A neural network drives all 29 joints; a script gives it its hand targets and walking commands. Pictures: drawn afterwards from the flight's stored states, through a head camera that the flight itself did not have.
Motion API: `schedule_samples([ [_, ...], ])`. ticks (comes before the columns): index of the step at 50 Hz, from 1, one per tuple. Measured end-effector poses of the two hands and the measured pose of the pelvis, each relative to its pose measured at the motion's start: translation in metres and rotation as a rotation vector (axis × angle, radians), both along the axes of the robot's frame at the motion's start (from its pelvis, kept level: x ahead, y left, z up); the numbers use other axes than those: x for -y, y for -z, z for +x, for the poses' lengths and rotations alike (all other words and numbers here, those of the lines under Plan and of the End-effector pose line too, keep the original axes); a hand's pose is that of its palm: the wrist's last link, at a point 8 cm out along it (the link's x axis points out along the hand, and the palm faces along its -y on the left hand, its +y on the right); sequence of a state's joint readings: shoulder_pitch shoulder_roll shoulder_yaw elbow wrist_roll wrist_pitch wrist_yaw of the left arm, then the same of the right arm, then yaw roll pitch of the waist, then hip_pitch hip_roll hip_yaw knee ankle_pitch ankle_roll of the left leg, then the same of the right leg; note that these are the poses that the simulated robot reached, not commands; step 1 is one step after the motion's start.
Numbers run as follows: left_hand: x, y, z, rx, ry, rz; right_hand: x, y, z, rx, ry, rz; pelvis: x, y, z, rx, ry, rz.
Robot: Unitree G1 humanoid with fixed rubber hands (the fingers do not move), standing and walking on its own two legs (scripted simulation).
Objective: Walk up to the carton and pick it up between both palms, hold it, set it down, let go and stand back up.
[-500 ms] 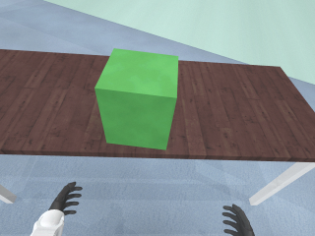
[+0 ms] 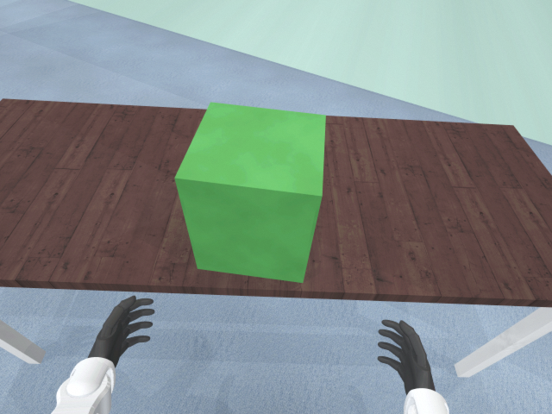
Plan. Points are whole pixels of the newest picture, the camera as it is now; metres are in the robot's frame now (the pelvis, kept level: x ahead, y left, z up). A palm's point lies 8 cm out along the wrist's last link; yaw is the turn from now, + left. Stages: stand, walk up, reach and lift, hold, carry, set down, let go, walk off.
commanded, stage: reach and lift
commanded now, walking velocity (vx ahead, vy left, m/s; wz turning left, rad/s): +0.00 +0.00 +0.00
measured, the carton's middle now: (258, 195) +0.48 +0.05 +0.01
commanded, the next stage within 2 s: none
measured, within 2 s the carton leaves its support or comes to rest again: neither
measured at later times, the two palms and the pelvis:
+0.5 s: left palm (101, 325) +0.23 +0.26 +0.00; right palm (395, 325) +0.25 -0.16 -0.01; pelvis +0.03 +0.01 +0.00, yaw +2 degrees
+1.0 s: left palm (111, 254) +0.31 +0.25 +0.05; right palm (395, 270) +0.31 -0.16 +0.04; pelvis +0.02 +0.01 +0.01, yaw +1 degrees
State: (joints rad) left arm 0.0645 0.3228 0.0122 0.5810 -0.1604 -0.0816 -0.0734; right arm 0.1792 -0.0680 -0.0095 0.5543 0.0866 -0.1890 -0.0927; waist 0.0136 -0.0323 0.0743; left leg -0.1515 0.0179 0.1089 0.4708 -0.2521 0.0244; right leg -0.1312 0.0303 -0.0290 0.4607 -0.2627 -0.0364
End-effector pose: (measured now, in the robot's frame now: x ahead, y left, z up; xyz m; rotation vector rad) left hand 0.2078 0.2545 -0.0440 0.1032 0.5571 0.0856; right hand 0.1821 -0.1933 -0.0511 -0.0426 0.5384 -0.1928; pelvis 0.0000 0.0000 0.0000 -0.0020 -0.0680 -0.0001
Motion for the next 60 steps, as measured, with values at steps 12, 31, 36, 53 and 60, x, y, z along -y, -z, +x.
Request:
schedule_samples([
  [12,-0.010,-0.016,0.001,0.127,0.017,-0.007,-0.017,-0.018,0.035,0.145,0.001,0.037,-0.003,-0.002,0.026,-0.006,-0.026,-0.012],
  [31,-0.003,-0.047,0.037,0.275,0.049,-0.059,-0.029,-0.050,0.075,0.285,0.020,0.059,-0.010,-0.002,0.026,-0.001,-0.029,-0.020],
  [36,-0.001,-0.057,0.054,0.282,0.044,-0.068,-0.027,-0.062,0.088,0.288,0.017,0.056,-0.010,-0.003,0.022,-0.004,-0.025,-0.019],
  [53,-0.001,-0.103,0.114,0.287,0.025,-0.067,-0.033,-0.099,0.131,0.290,-0.002,0.077,-0.007,-0.005,0.014,-0.021,-0.022,-0.012],
  [60,0.001,-0.116,0.136,0.286,0.022,-0.075,-0.030,-0.113,0.146,0.285,0.008,0.065,-0.006,-0.005,0.008,-0.039,-0.021,-0.014],
])
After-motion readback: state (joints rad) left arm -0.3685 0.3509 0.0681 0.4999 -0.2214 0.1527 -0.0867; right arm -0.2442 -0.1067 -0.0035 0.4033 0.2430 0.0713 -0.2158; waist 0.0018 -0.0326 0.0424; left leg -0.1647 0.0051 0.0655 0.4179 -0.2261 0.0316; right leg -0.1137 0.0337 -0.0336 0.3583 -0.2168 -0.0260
